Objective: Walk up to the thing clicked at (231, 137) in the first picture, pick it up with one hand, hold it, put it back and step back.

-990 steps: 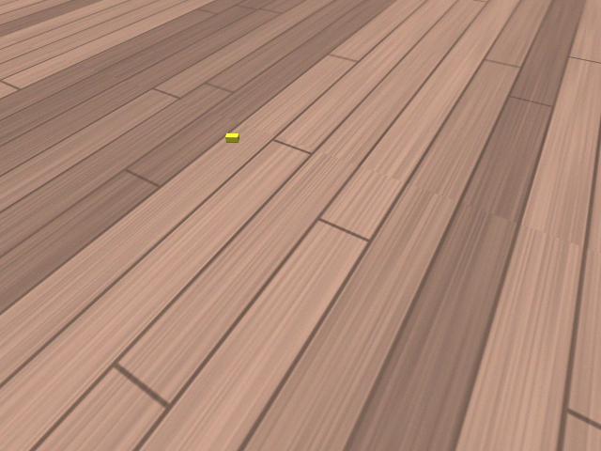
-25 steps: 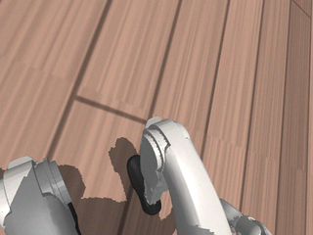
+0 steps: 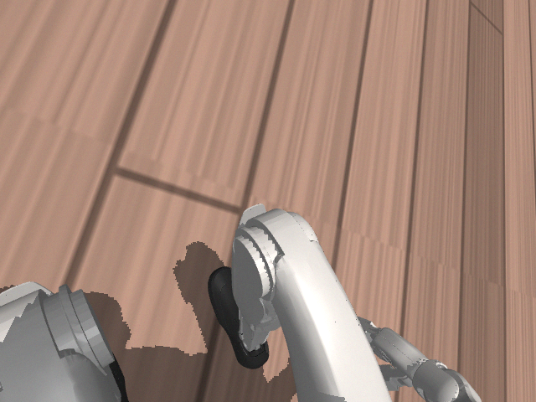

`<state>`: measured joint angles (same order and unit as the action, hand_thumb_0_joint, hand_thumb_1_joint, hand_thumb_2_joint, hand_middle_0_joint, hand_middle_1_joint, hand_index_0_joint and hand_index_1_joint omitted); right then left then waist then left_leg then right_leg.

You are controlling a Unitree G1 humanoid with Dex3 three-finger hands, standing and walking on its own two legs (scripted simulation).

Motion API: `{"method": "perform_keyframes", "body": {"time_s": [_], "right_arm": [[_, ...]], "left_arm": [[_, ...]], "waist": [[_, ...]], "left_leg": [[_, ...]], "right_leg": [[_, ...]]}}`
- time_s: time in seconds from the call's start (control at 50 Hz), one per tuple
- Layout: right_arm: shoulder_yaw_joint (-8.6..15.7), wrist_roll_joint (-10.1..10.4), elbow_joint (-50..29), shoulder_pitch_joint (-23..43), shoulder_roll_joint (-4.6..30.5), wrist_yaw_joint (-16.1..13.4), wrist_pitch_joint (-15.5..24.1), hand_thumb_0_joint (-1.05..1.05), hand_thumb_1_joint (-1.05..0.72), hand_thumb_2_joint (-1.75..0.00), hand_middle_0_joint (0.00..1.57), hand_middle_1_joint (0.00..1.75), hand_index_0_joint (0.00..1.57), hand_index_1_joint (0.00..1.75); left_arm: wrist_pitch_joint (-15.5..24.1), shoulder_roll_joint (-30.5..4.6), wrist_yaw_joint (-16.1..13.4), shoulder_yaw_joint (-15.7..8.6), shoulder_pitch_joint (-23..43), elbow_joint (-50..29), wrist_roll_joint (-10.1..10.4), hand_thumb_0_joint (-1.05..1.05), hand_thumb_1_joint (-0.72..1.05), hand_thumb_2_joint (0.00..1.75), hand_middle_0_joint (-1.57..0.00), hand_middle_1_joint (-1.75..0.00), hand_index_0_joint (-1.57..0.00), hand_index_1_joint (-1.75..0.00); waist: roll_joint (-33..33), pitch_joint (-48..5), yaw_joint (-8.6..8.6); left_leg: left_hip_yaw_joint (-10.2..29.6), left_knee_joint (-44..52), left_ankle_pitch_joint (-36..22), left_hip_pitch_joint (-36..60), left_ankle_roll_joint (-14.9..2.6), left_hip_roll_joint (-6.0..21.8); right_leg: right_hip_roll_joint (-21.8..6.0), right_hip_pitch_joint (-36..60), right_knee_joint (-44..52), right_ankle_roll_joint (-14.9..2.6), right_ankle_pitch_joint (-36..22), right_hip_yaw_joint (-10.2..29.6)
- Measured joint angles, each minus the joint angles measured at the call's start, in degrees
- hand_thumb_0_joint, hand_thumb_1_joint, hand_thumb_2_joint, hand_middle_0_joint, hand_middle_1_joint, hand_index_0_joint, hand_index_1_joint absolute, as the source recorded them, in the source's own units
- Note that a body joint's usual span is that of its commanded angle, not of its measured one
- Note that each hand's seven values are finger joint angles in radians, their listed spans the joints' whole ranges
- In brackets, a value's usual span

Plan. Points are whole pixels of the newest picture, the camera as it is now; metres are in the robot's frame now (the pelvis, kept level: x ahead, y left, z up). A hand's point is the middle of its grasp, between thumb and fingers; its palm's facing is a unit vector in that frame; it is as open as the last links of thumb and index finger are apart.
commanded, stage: close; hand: left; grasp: from above
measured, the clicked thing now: out of the picture +0.43 +0.31 -0.29
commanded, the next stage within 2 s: settle in 1.92 s
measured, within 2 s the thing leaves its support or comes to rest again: neither
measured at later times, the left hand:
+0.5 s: hand out of the picture +0.40 +0.29 -0.26, palm faces -0.39 +0.01 -0.92, open 12.7 cm
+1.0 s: hand out of the picture +0.41 +0.32 -0.26, palm faces -0.55 -0.09 -0.83, open 11.3 cm
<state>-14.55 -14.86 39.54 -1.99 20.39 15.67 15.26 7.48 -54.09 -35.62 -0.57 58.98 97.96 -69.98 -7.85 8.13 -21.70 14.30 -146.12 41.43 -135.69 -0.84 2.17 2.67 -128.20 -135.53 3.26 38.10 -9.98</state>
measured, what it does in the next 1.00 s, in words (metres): stands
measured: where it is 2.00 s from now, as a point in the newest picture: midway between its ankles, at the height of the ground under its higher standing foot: (184, 371)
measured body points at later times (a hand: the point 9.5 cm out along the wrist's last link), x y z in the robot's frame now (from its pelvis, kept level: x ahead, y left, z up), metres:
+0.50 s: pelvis -0.01 -0.01 +0.00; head +0.25 +0.13 +0.34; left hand +0.42 +0.29 -0.20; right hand +0.08 -0.26 -0.06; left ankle +0.06 +0.12 -0.27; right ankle +0.12 -0.12 -0.27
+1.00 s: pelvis +0.00 +0.00 +0.00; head +0.28 +0.12 +0.33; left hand +0.44 +0.32 -0.21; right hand +0.08 -0.24 -0.07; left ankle +0.06 +0.12 -0.27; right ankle +0.12 -0.12 -0.27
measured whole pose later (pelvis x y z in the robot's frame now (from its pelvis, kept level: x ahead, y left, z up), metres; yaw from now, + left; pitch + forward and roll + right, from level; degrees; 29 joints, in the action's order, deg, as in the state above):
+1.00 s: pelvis +0.00 +0.00 +0.00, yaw +0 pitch +27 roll -15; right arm -19.1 -15.5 36.2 -3.2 19.0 14.1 10.1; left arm 19.8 -56.7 -29.4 0.3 54.9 93.2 -71.9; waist -6.7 11.6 -19.4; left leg 16.2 -146.7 42.4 -132.9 0.6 1.6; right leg 2.6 -125.7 -135.8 2.7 38.7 -11.4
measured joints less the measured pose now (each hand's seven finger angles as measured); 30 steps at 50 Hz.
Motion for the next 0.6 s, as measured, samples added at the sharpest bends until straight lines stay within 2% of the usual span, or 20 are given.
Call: {"method": "perform_keyframes", "body": {"time_s": [0.04, 0.08, 0.12, 0.18, 0.24, 0.3, 0.36, 0.42, 0.46, 0.5, 0.54, 0.6], "right_arm": [[-0.4, 0.2, 0.0, -0.5, -0.1, -0.1, -0.2, 0.00, -0.90, -0.89, 0.20, 0.30, 0.20, 0.30], [-1.0, 0.3, -0.5, -1.3, -0.4, -0.2, -0.9, 0.00, -0.90, -0.89, 0.20, 0.30, 0.20, 0.30], [-1.6, 0.2, -1.1, -2.0, -0.7, -0.3, -2.0, 0.00, -0.90, -0.90, 0.20, 0.30, 0.20, 0.30], [-3.1, -0.4, -1.4, -2.0, -0.9, -0.2, -3.8, 0.00, -0.91, -0.90, 0.20, 0.30, 0.20, 0.30], [-4.1, -0.3, -2.3, -1.5, -1.2, -0.7, -4.9, 0.00, -0.91, -0.90, 0.20, 0.30, 0.20, 0.30], [-5.0, -1.0, -3.0, -0.9, -1.3, -1.3, -5.5, 0.00, -0.90, -0.90, 0.20, 0.30, 0.20, 0.30], [-5.0, -2.0, -2.5, -0.1, -1.6, -1.9, -5.3, 0.00, -0.90, -0.89, 0.20, 0.30, 0.20, 0.30], [-4.5, -2.8, -1.0, 0.9, -2.0, -2.6, -5.1, 0.00, -0.90, -0.89, 0.20, 0.30, 0.20, 0.30], [-3.9, -3.2, 0.0, 1.3, -2.2, -2.8, -4.7, 0.00, -0.89, -0.89, 0.20, 0.30, 0.20, 0.30], [-3.2, -3.4, 0.6, 1.4, -2.0, -2.6, -4.0, 0.00, -0.89, -0.89, 0.20, 0.30, 0.20, 0.30], [-2.6, -3.3, 1.0, 1.5, -1.6, -2.3, -3.2, 0.00, -0.89, -0.89, 0.20, 0.30, 0.20, 0.30], [-1.7, -2.4, 0.8, 1.2, -0.7, -1.7, -1.8, 0.00, -0.89, -0.89, 0.20, 0.30, 0.20, 0.30]], "left_arm": [[1.0, -0.4, 3.5, 0.5, 0.2, -0.7, 0.8, 0.00, -0.40, 0.92, -0.09, -0.98, -0.11, -0.96], [2.3, -0.6, 5.0, 0.0, -0.7, -2.7, 1.4, 0.00, -0.40, 0.92, -0.09, -1.00, -0.10, -0.98], [4.9, -1.3, 6.9, -0.8, -2.1, -5.6, 0.5, 0.00, -0.40, 0.91, -0.10, -1.01, -0.10, -0.99], [8.5, -1.5, 8.2, 1.2, -3.2, -5.3, -0.2, 0.00, -0.39, 0.90, -0.10, -1.01, -0.11, -0.99], [12.0, -1.7, 7.6, 0.4, -4.7, -5.4, -1.3, 0.00, -0.38, 0.90, -0.09, -1.00, -0.12, -0.98], [15.2, -1.6, 5.4, 0.5, -5.4, -4.6, -3.2, -0.01, -0.35, 0.88, -0.11, -0.99, -0.14, -0.96], [16.7, -0.8, 1.3, 0.5, -6.7, -5.0, -6.0, -0.01, -0.32, 0.85, -0.13, -0.97, -0.17, -0.94], [16.4, -0.5, -3.8, 1.3, -7.6, -5.4, -9.7, 0.00, -0.27, 0.82, -0.16, -0.95, -0.19, -0.91], [14.4, -0.4, -7.1, 1.9, -8.1, -5.9, -11.1, 0.00, -0.25, 0.80, -0.17, -0.93, -0.21, -0.89], [11.5, 0.0, -9.8, 2.5, -7.9, -5.6, -10.8, 0.00, -0.23, 0.78, -0.18, -0.91, -0.22, -0.87], [8.4, 0.6, -11.0, 3.3, -7.3, -5.0, -9.1, 0.00, -0.22, 0.77, -0.19, -0.90, -0.23, -0.86], [4.1, 1.3, -9.5, 3.7, -5.6, -3.7, -5.7, 0.00, -0.22, 0.77, -0.20, -0.87, -0.23, -0.84]], "waist": [[0.0, 0.7, -0.06], [0.1, 1.5, 0.38], [0.4, 2.4, 1.13], [1.0, 2.9, 1.68], [1.1, 3.6, 2.09], [0.4, 3.8, 2.13], [-0.7, 3.7, 2.05], [-1.8, 3.4, 2.07], [-2.4, 2.9, 2.08], [-2.6, 2.2, 2.05], [-2.3, 1.3, 1.95], [-1.3, 0.1, 1.64]], "left_leg": [[0.2, -0.3, 0.4, 0.0, 0.23, -0.2], [0.5, -0.5, 0.9, 0.6, 0.62, -0.3], [0.9, -0.4, 1.2, 1.4, 1.12, -0.5], [1.3, -0.4, 1.4, 2.2, 1.48, -0.7], [1.8, -0.5, 1.2, 3.0, 1.62, -0.4], [2.1, -0.7, 0.7, 3.3, 1.74, -0.2], [2.2, -1.1, 0.2, 3.5, 1.81, 0.1], [2.3, -0.9, -0.2, 3.9, 1.92, 0.4], [2.1, -0.5, -0.4, 4.0, 1.94, 0.6], [1.7, 0.1, -0.6, 3.8, 1.77, 0.8], [1.2, 0.7, -0.8, 3.2, 1.44, 0.8], [0.4, 1.1, -0.9, 2.0, 0.72, 0.7]], "right_leg": [[-0.1, 0.1, -0.4, -0.10, 0.5, -0.1], [-0.2, 0.5, -0.5, -0.26, 0.9, -0.4], [-0.3, 1.3, -0.6, -0.56, 1.2, -0.7], [-0.5, 2.0, -0.6, -0.72, 1.4, -1.0], [-0.1, 2.4, -0.5, -0.81, 0.9, -1.4], [0.2, 2.5, -0.6, -0.87, -0.1, -1.6], [0.5, 2.4, -0.8, -0.85, -1.1, -1.6], [0.8, 2.5, -0.5, -0.83, -1.8, -1.6], [1.0, 2.5, -0.2, -0.83, -2.1, -1.4], [1.0, 2.3, 0.3, -0.74, -2.2, -1.1], [0.9, 1.8, 0.8, -0.56, -2.2, -0.8], [0.7, 1.0, 1.1, -0.25, -1.8, -0.3]]}}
